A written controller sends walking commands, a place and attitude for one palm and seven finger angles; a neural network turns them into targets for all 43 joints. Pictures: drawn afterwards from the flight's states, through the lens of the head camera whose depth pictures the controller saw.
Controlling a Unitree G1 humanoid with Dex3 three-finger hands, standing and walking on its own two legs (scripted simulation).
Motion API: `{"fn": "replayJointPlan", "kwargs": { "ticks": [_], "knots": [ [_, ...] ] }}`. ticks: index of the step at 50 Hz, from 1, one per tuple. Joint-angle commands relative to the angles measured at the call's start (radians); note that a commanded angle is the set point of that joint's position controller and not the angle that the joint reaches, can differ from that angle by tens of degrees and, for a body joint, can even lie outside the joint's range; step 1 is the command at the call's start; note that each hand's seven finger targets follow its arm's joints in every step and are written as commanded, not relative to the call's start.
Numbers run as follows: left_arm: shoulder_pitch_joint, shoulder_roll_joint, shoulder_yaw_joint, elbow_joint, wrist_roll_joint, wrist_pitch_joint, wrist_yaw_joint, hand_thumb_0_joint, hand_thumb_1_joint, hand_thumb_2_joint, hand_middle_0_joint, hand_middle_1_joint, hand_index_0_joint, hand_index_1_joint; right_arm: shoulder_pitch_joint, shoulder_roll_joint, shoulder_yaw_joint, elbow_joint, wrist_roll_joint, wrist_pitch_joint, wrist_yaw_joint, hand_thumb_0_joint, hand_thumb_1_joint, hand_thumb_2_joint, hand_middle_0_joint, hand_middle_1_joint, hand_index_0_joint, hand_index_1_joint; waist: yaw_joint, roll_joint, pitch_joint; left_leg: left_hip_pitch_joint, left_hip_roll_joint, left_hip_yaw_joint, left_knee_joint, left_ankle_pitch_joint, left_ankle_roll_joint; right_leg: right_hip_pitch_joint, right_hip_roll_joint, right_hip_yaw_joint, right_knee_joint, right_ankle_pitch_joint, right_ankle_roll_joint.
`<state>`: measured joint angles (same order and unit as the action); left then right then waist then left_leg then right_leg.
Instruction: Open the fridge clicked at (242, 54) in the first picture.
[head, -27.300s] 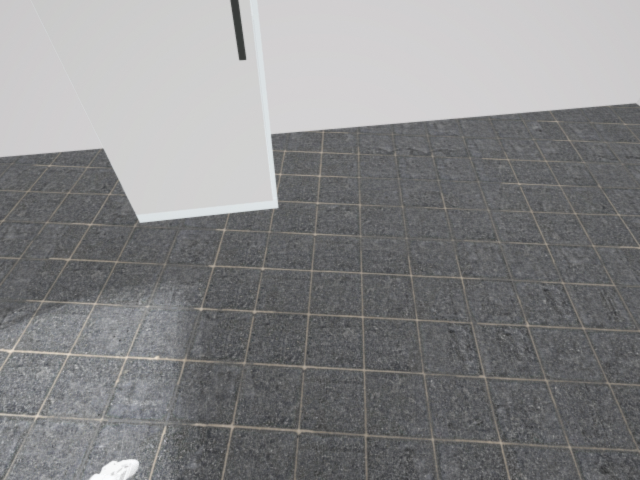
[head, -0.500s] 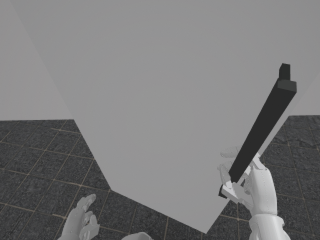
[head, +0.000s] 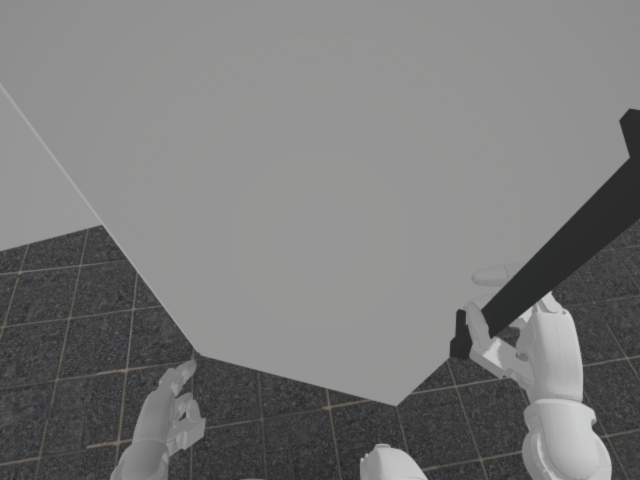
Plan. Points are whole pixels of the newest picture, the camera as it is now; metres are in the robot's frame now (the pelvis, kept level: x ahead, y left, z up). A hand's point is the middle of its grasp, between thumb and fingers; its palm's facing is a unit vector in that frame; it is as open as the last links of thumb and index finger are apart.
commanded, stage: walk backward, drawing the door open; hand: right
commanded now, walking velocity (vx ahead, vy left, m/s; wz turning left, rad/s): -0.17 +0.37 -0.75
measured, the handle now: (518, 275) +0.31 -0.16 +0.13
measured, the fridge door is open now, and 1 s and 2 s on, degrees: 35 58 65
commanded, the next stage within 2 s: stop walking and hold the door back in 1.14 s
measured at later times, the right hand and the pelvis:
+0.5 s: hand (442, 431) +0.17 -0.09 +0.08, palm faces +0.50 +0.83 -0.25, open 6.3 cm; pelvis -0.02 +0.19 -0.02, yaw -20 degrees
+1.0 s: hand out of the picture +0.08 -0.03 +0.09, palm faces +0.69 +0.70 -0.19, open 5.9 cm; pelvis -0.02 +0.29 +0.02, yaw -39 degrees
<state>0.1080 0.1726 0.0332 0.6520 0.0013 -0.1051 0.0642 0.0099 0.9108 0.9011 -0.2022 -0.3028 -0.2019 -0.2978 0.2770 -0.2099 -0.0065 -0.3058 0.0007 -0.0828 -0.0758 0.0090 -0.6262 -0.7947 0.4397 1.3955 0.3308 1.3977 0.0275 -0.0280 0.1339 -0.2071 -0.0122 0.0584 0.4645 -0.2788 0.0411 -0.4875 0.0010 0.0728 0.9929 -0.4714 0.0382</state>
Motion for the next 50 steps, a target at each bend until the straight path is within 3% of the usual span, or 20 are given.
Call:
{"fn": "replayJointPlan", "kwargs": {
  "ticks": [1,5,7,9,10,16,21,23,25,27,29,33,35,36,37,38,39,40,45,50],
  "knots": [
    [-0.065,0.03,-0.002,-0.176,0.024,-0.045,0.029,0.0,0.9,0.9,-0.2,-0.3,-0.2,-0.3,-0.113,-0.105,-0.122,-0.23,-0.013,-0.123,-0.01,0.0,-0.9,-0.9,0.45,1.4,0.45,1.4,-0.04,0.2,-0.277,0.309,0.27,-0.059,-0.011,0.819,0.155,-0.081,-0.013,-0.141,-0.012,-0.067,-0.008],
    [-0.006,0.065,0.0,-0.2,0.028,-0.04,0.049,0.0,0.9,0.9,-0.2,-0.3,-0.2,-0.3,-0.161,-0.064,-0.063,-0.252,0.001,-0.12,-0.007,0.0,-0.9,-0.9,0.45,1.4,0.45,1.4,-0.017,0.161,-0.317,0.374,0.255,-0.032,0.085,0.929,0.132,0.029,-0.006,-0.202,-0.426,0.053,-0.029],
    [0.08,0.082,0.01,-0.203,0.027,-0.041,0.056,0.0,0.9,0.9,-0.2,-0.3,-0.2,-0.3,-0.211,-0.049,-0.035,-0.311,0.007,-0.125,-0.001,0.0,-0.9,-0.9,0.45,1.4,0.45,1.4,0.051,0.029,-0.391,0.027,0.148,0.046,0.384,0.724,0.005,0.508,-0.048,-0.152,-0.701,0.466,-0.053],
    [0.065,0.145,0.026,-0.197,0.047,-0.047,0.04,0.0,0.9,0.9,-0.2,-0.3,-0.2,-0.3,-0.271,-0.067,-0.036,-0.331,-0.024,-0.169,-0.005,0.0,-0.9,-0.9,0.45,1.4,0.45,1.4,0.02,-0.205,-0.389,-0.57,0.007,-0.075,0.751,-0.318,-0.119,0.936,-0.567,0.52,-0.636,1.389,-0.253],
    [0.056,0.168,0.027,-0.187,0.047,-0.04,0.023,0.0,0.9,0.9,-0.2,-0.3,-0.2,-0.3,-0.273,-0.058,-0.051,-0.261,-0.044,-0.175,-0.016,0.0,-0.9,-0.9,0.45,1.4,0.45,1.4,0.031,-0.098,-0.348,-0.608,0.013,-0.139,0.818,-0.333,-0.106,0.931,-0.585,0.514,-0.619,1.342,-0.306],
    [-0.016,0.143,0.041,-0.152,0.019,-0.06,0.005,0.0,0.9,0.9,-0.2,-0.3,-0.2,-0.3,-0.312,-0.048,-0.06,-0.256,-0.019,-0.106,-0.002,0.0,-0.9,-0.9,0.45,1.4,0.45,1.4,-0.021,-0.24,-0.241,-0.17,0.059,-0.069,0.458,0.016,-0.076,0.333,-0.284,-0.008,-0.63,0.664,-0.108],
    [-0.03,0.133,0.027,-0.198,-0.019,-0.055,0.002,0.0,0.9,0.9,-0.2,-0.3,-0.2,-0.3,-0.32,-0.117,-0.122,-0.209,-0.002,-0.091,-0.01,0.0,-0.9,-0.9,0.45,1.4,0.45,1.4,-0.022,-0.293,-0.213,0.109,-0.025,0.058,0.189,-0.049,-0.125,0.071,-0.22,0.06,-0.664,0.106,-0.122],
    [-0.021,0.101,0.017,-0.186,-0.024,-0.05,-0.004,0.0,0.9,0.9,-0.2,-0.3,-0.2,-0.3,-0.296,-0.159,-0.163,-0.197,-0.007,-0.094,-0.019,0.0,-0.9,-0.9,0.45,1.4,0.45,1.4,-0.032,-0.119,-0.214,0.163,0.011,0.03,-0.02,-0.043,-0.115,0.023,-0.109,0.024,-0.465,-0.021,-0.074],
    [-0.055,0.045,0.021,-0.184,-0.021,-0.05,-0.001,0.0,0.9,0.9,-0.2,-0.3,-0.2,-0.3,-0.277,-0.298,-0.287,-0.244,-0.004,-0.086,-0.032,0.0,-0.9,-0.9,0.45,1.4,0.45,1.4,-0.051,0.355,-0.281,0.035,0.344,-0.297,-0.205,0.023,0.044,-0.024,0.043,-0.085,0.173,-0.165,-0.015],
    [-0.034,0.041,-0.006,-0.16,0.022,-0.052,-0.004,0.0,0.9,0.9,-0.2,-0.3,-0.2,-0.3,-0.243,-0.313,-0.333,-0.231,0.006,-0.108,-0.039,0.0,-0.9,-0.9,0.45,1.4,0.45,1.4,-0.034,0.173,-0.255,0.091,0.416,-0.205,-0.123,0.381,0.121,-0.14,-0.024,-0.073,0.391,-0.132,-0.007],
    [-0.076,0.083,0.037,-0.17,-0.002,-0.019,0.006,0.0,0.9,0.9,-0.2,-0.3,-0.2,-0.3,-0.222,-0.253,-0.308,-0.234,0.022,-0.114,-0.024,0.0,-0.9,-0.9,0.45,1.4,0.45,1.4,-0.034,0.297,-0.26,0.065,0.366,-0.158,-0.09,0.314,0.146,-0.095,-0.049,-0.082,0.447,-0.095,0.013],
    [-0.053,0.083,0.025,-0.201,-0.007,-0.002,0.028,0.0,0.9,0.9,-0.2,-0.3,-0.2,-0.3,-0.252,-0.187,-0.258,-0.257,0.035,-0.125,-0.026,0.0,-0.9,-0.9,0.45,1.4,0.45,1.4,-0.007,0.264,-0.252,0.024,0.324,0.047,0.006,0.352,0.111,0.126,-0.082,-0.12,-0.055,-0.075,-0.018],
    [-0.022,0.112,0.035,-0.188,0.001,-0.002,0.042,0.0,0.9,0.9,-0.2,-0.3,-0.2,-0.3,-0.235,-0.173,-0.228,-0.262,0.05,-0.11,-0.019,0.0,-0.9,-0.9,0.45,1.4,0.45,1.4,0.022,0.094,-0.252,-0.09,0.251,0.107,0.2,0.203,0.051,0.301,-0.061,-0.131,-0.415,0.132,-0.005],
    [0.003,0.121,0.038,-0.194,0.005,-0.012,0.044,0.0,0.9,0.9,-0.2,-0.3,-0.2,-0.3,-0.258,-0.159,-0.195,-0.307,0.048,-0.119,-0.009,0.0,-0.9,-0.9,0.45,1.4,0.45,1.4,0.043,-0.059,-0.263,-0.294,0.176,0.106,0.42,-0.04,0.0,0.492,-0.157,0.002,-0.603,0.249,-0.019],
    [0.003,0.158,0.047,-0.207,0.013,-0.03,0.039,0.0,0.9,0.9,-0.2,-0.3,-0.2,-0.3,-0.279,-0.136,-0.155,-0.36,0.036,-0.135,-0.004,0.0,-0.9,-0.9,0.45,1.4,0.45,1.4,0.009,-0.32,-0.284,-0.469,0.039,0.045,0.669,-0.352,-0.075,0.584,-0.428,0.481,-0.736,0.57,-0.093],
    [0.012,0.157,0.035,-0.178,0.018,-0.042,0.029,0.0,0.9,0.9,-0.2,-0.3,-0.2,-0.3,-0.317,-0.198,-0.177,-0.374,0.003,-0.152,-0.008,0.0,-0.9,-0.9,0.45,1.4,0.45,1.4,0.001,-0.275,-0.312,-0.519,0.041,-0.092,0.799,-0.322,-0.089,0.619,-0.548,0.667,-0.746,0.725,-0.165],
    [-0.01,0.149,0.027,-0.172,0.022,-0.05,0.024,0.0,0.9,0.9,-0.2,-0.3,-0.2,-0.3,-0.34,-0.227,-0.206,-0.402,-0.003,-0.165,-0.007,0.0,-0.9,-0.9,0.45,1.4,0.45,1.4,-0.007,-0.147,-0.315,-0.525,0.049,-0.132,0.835,-0.194,-0.082,0.612,-0.508,0.574,-0.735,0.729,-0.158],
    [-0.016,0.151,0.037,-0.177,0.029,-0.054,0.022,0.0,0.9,0.9,-0.2,-0.3,-0.2,-0.3,-0.384,-0.269,-0.25,-0.464,0.004,-0.168,-0.008,0.0,-0.9,-0.9,0.45,1.4,0.45,1.4,-0.002,-0.277,-0.334,-0.516,0.043,-0.137,0.883,-0.211,-0.085,0.589,-0.457,0.551,-0.72,0.743,-0.121],
    [0.029,0.13,0.025,-0.149,0.005,-0.057,0.021,0.0,0.9,0.9,-0.2,-0.3,-0.2,-0.3,-0.291,-0.168,-0.178,-0.314,0.002,-0.091,-0.015,0.0,-0.9,-0.9,0.45,1.4,0.45,1.4,-0.019,-0.239,-0.32,-0.369,0.014,-0.035,0.601,-0.028,-0.103,0.564,-0.228,0.059,-0.619,0.778,-0.096],
    [0.046,0.124,0.002,-0.17,-0.004,-0.074,0.031,0.0,0.9,0.9,-0.2,-0.3,-0.2,-0.3,-0.237,-0.189,-0.204,-0.244,0.025,-0.066,-0.04,0.0,-0.9,-0.9,0.45,1.4,0.45,1.4,-0.012,-0.284,-0.335,-0.25,-0.023,0.016,0.409,-0.088,-0.105,0.525,-0.223,0.089,-0.671,0.729,-0.14]
  ]
}}
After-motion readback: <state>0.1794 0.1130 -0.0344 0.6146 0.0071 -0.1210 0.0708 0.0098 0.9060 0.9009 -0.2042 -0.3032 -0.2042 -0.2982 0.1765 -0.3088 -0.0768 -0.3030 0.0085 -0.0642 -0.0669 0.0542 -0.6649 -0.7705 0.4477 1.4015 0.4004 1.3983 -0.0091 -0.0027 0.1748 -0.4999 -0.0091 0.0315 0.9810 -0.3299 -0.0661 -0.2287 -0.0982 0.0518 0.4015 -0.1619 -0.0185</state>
